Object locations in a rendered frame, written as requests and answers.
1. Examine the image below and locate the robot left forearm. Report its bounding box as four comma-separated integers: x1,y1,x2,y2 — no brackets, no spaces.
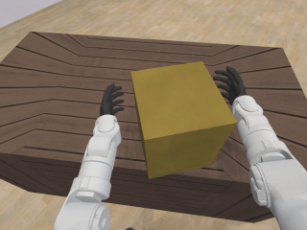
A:
54,114,122,230

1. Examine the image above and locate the left robot hand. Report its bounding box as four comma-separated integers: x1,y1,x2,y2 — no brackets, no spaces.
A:
99,83,125,117

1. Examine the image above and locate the robot right forearm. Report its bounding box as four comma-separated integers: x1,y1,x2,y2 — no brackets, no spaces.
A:
231,95,307,177

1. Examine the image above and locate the right robot hand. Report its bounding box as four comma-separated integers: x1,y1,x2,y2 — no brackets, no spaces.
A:
213,66,247,106

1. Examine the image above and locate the robot right upper arm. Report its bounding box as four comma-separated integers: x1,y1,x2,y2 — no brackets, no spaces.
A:
249,159,307,230

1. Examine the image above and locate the robot left upper arm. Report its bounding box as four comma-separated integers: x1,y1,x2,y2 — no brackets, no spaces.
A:
54,201,110,230

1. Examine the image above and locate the carton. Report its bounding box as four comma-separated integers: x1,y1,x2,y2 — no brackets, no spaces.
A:
130,61,237,179

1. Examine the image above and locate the pedestal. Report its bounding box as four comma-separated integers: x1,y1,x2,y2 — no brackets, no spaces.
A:
0,32,307,223

